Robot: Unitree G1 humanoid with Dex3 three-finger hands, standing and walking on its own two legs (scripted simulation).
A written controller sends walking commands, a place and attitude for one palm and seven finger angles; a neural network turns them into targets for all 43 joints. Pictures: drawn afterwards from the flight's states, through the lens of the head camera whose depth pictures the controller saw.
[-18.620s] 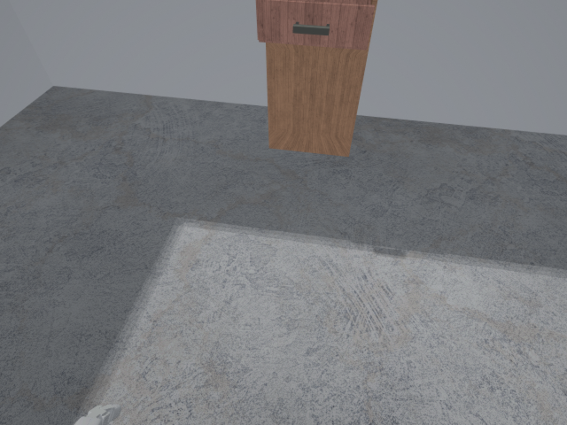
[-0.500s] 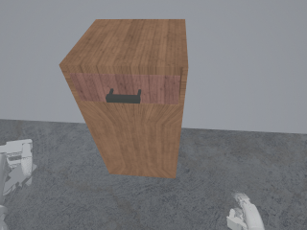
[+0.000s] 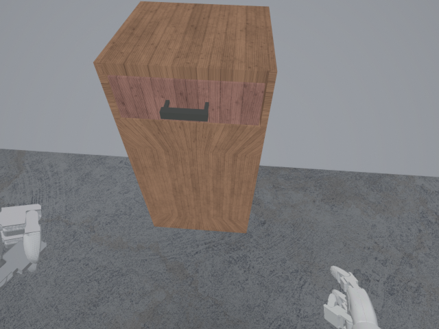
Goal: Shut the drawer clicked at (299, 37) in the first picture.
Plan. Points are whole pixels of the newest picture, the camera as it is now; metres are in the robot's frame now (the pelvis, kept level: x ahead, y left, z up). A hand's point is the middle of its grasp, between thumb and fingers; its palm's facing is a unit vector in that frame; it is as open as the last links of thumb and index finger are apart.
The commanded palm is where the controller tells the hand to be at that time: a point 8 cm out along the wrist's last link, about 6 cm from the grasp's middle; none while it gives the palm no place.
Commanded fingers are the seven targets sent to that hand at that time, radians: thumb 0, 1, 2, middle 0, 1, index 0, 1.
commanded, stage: step back with the hand held close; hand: left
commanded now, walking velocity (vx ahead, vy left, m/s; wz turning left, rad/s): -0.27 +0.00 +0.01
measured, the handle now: (185, 109) +0.65 +0.13 +0.02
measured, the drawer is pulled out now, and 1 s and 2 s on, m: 0.00 0.00 0.00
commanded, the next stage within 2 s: stop stepping back and stand still in 0.66 s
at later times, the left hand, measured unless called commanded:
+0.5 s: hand out of the picture +0.11 +0.27 +0.17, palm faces +0.42 -0.79 -0.45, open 3.3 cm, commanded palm +0.03 +0.30 +0.18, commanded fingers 0.00 0.90 0.90 -1.40 -1.60 -1.40 -1.60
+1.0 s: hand out of the picture +0.03 +0.23 +0.18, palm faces +0.33 -0.83 -0.44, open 3.3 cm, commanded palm -0.02 +0.27 +0.18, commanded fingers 0.00 0.90 0.90 -1.40 -1.60 -1.40 -1.60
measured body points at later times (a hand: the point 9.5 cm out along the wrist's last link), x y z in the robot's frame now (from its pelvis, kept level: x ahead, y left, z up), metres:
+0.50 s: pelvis -0.08 +0.01 +0.00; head -0.05 +0.05 +0.44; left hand +0.08 +0.31 +0.19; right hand +0.11 -0.21 -0.07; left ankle +0.01 +0.09 -0.74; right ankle -0.10 -0.13 -0.68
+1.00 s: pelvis -0.17 -0.01 +0.00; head -0.20 +0.00 +0.44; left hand +0.00 +0.27 +0.20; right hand -0.07 -0.28 -0.09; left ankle -0.08 +0.08 -0.74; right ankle -0.27 -0.12 -0.73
